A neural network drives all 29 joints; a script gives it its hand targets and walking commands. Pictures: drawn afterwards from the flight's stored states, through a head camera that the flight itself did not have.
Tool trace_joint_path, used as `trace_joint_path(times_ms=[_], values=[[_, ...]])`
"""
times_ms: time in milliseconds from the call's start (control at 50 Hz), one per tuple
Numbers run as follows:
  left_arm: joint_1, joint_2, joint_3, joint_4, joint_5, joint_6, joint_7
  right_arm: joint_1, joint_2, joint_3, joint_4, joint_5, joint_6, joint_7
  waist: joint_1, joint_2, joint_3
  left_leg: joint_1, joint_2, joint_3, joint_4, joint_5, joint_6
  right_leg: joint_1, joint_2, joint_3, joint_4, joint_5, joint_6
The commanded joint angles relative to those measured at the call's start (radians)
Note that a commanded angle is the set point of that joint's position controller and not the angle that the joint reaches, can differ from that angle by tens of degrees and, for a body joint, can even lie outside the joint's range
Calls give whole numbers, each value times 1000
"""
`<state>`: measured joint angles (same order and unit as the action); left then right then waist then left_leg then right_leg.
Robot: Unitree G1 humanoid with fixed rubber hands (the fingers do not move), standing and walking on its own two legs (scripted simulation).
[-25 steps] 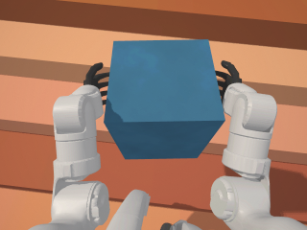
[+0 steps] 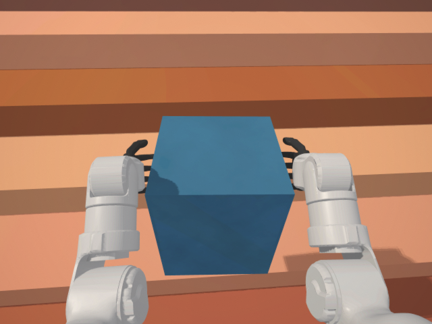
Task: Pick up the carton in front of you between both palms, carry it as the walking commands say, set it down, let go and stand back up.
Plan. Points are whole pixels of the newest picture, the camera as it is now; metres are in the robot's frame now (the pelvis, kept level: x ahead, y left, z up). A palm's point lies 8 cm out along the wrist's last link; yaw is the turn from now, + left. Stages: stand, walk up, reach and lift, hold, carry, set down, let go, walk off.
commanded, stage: carry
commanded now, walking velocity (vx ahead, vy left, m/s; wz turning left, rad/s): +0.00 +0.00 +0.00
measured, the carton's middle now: (216, 197) +0.36 +0.00 +0.05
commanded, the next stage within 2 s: none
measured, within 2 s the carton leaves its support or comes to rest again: neither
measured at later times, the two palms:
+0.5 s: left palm (168, 122) +0.49 +0.09 +0.14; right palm (316, 132) +0.44 -0.21 +0.14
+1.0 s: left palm out of the picture +0.66 +0.14 +0.41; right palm out of the picture +0.68 -0.16 +0.39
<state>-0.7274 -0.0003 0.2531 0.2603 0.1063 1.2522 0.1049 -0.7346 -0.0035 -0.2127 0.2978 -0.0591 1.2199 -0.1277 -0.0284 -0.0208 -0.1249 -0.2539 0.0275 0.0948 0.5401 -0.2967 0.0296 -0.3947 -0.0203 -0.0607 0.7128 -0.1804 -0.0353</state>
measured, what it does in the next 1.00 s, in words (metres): climbs: left foot 0.17 m higher, then left foot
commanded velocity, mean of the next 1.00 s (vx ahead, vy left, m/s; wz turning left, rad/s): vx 0.33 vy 0.00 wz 0.00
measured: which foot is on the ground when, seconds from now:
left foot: down 0.00-0.02, up 0.04-0.14, down 0.16-0.26, up 0.28-0.36, down 0.38-0.60, up 0.62-1.00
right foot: down 0.00-0.36, up 0.38-0.58, down 0.60-1.00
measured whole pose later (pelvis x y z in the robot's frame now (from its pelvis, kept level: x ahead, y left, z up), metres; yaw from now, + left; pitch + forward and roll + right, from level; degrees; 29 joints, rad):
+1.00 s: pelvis +0.30 -0.02 +0.16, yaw -1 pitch +2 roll +3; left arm -1.04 0.09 0.22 0.33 -0.01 1.34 0.15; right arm -0.99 -0.06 -0.33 0.21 -0.11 1.39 -0.10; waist 0.12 0.00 -0.11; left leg -1.23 0.06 0.05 2.02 -0.42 0.11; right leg -0.17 0.04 0.02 0.42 -0.30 -0.11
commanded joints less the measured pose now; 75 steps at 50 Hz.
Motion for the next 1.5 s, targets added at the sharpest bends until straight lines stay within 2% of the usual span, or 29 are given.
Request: trace_joint_path(times_ms=[0, 20, 80, 160, 260, 300, 320, 360, 380, 420, 480, 520, 560, 580, 600, 620, 680, 740, 840, 960, 1020, 1080, 1120, 1140, 1160, 1180, 1240, 1380, 1480], values=[[-665, -1189, -581, -65, -445, -62, -218, -664, 1175, 511, -126, 409, -44, 258, 86, 21, -352, 20, 36, 16, 525, 366, 32, 515, -79, 50, -559, 966, -11], [-640, -1193, -594, -82, -463, -74, -220, -611, 1191, 514, -119, 390, -39, 252, 77, -264, -409, -461, -44, 25, 765, -343, -29, 947, -298, 218, -164, 1920, -154], [-792, -1216, -672, -274, -528, -93, -230, -640, 1169, 530, -204, 357, -49, 224, 87, -55, -432, -517, -35, -94, 995, -288, -6, 701, -295, 218, -242, 1331, -244], [-800, -1176, -728, -373, -577, -93, -234, -625, 1108, 594, -302, 335, -48, 176, 96, -96, -383, -667, -35, -26, 1087, -245, 16, 700, -246, 183, -261, 1086, -235], [-624, -1093, -699, -278, -518, -63, -233, -562, 1046, 632, -296, 320, -29, 167, 153, -164, -426, -805, -56, 28, 564, -261, 46, 1027, -153, 178, -83, 1555, -125], [-634, -1103, -719, -287, -505, -69, -242, -580, 1061, 643, -326, 321, -38, 181, 37, -169, -502, -368, -82, -20, -152, 80, 22, 904, -105, 148, 112, 1650, -63], [-657, -1120, -728, -311, -502, -79, -247, -556, 1072, 650, -338, 316, -42, 189, -55, -132, -492, -123, -121, 36, -475, 370, -11, 832, -84, 122, 225, 1544, -62], [-611, -1115, -699, -256, -445, -95, -251, -509, 1061, 674, -338, 332, -40, 217, -122, 251, -253, 524, 43, -71, -644, 1178, 52, -43, 177, -32, 825, -363, -41], [-539, -1054, -656, -182, -415, -92, -232, -498, 1059, 681, -270, 392, -28, 229, -91, 309, -221, 975, 236, -156, -124, 2097, 107, -734, 256, 15, 1310, -750, -5], [-518, -991, -596, -181, -318, -87, -182, -576, 1046, 667, -284, 459, -30, 253, -199, 239, -345, 1258, 345, -294, 63, 1894, 203, -1303, 251, 158, 1683, -903, -98], [-610, -853, -539, -302, -258, -62, -122, -853, 1058, 724, -464, 581, -20, 264, -41, 1, -179, 681, 229, -151, -200, 967, 127, -1044, 87, 24, 1149, -733, -82], [-697, -797, -535, -372, -256, -44, -98, -887, 1051, 720, -493, 611, 2, 265, 102, 93, -208, -91, 150, 15, -333, 1716, 137, -101, 118, -185, 637, -413, -69], [-753, -851, -617, -450, -336, -16, -108, -878, 1022, 686, -515, 588, 23, 259, 240, 299, -471, 19, 266, -20, -16, 2279, 126, 319, 193, -167, 520, -131, -103], [-748, -889, -658, -460, -369, -13, -120, -874, 1005, 676, -524, 565, 31, 253, 293, 171, -535, 95, 189, -5, 319, 2040, 92, 393, 237, -110, 193, -39, -144], [-747, -914, -693, -436, -408, -12, -140, -873, 981, 670, -518, 512, 33, 248, 270, -112, -535, -121, -17, -33, 872, 585, 13, 523, 26, 305, -109, 461, -290], [-680, -943, -724, -386, -454, -19, -158, -734, 935, 634, -455, 446, 50, 238, 218, -355, -759, -184, -276, -214, 1426, 22, -52, 510, -230, 952, -325, 752, -499], [-892, -1116, -808, -399, -615, -15, -221, -659, 868, 496, -351, 279, 50, 213, 93, 66, -418, -413, -118, -269, 1404, 45, 52, 263, -142, 806, -294, -197, -316], [-1031, -1152, -801, -329, -694, -12, -251, -618, 798, 387, -239, 189, 40, 194, 82, 132, -266, -527, -67, -191, 1246, 17, 84, 220, -111, 604, -293, -152, -237], [-979, -1083, -629, -150, -640, 26, -241, -626, 761, 344, -84, 175, 72, 174, 140, 17, -280, -893, -21, -57, 1366, -137, 97, 513, -200, 491, -335, 251, -303], [-1048, -981, -423, -31, -560, 102, -243, -912, 800, 343, -56, 271, 162, 139, 94, -13, -73, -1169, 63, -6, 1429, -74, 61, 344, -134, 335, -460, -290, -199], [-1074, -901, -348, -22, -506, 142, -223, -1065, 878, 383, -74, 369, 202, 130, 70, -124, -66, -744, 57, 113, 1044, -93, 59, 101, -102, 170, -685, 215, -214], [-1008, -817, -251, 24, -430, 177, -198, -1105, 935, 362, -15, 451, 228, 126, -33, -293, -318, -365, -84, 211, 724, -17, 152, 291, -124, -51, -388, 1421, -178], [-1001, -811, -220, 66, -374, 185, -187, -1154, 1019, 370, -16, 500, 220, 139, -139, -281, -471, -168, -174, 227, 405, -51, 152, 467, -157, -102, -22, 1683, -134], [-1008, -812, -211, 70, -351, 183, -184, -1171, 1062, 371, -21, 516, 206, 152, -162, -203, -519, 8, -145, 12, 233, -60, 174, 371, -137, -56, 212, 1393, -105], [-995, -830, -205, 74, -337, 172, -188, -1151, 1073, 383, -30, 527, 179, 164, -147, 129, -565, 247, 139, -705, 21, 60, 413, -74, 36, 1, 652, 813, 4], [-978, -823, -191, 94, -291, 164, -187, -1159, 1135, 383, -24, 549, 163, 180, -131, 286, -564, 262, 238, -988, -194, 300, 466, -189, 158, 144, 1081, 56, 36], [-1021, -867, -183, 27, -262, 133, -183, -1320, 1243, 431, -190, 623, 114, 229, -38, 0, -399, 169, 233, -707, -82, -133, 296, -471, 46, 224, 1248, -22, -72], [-905, -938, -334, 9, -327, 133, -174, -1093, 1142, 396, -164, 493, 137, 220, -31, 57, -338, 219, 217, -273, -132, 161, 208, -528, -37, -1, 778, -18, -82], [-963, -1078, -411, 65, -407, 136, -193, -910, 1056, 332, -5, 373, 153, 240, -171, 227, -241, 877, 383, -505, -182, 359, 307, -1431, -51, 84, 1523, -532, -96]])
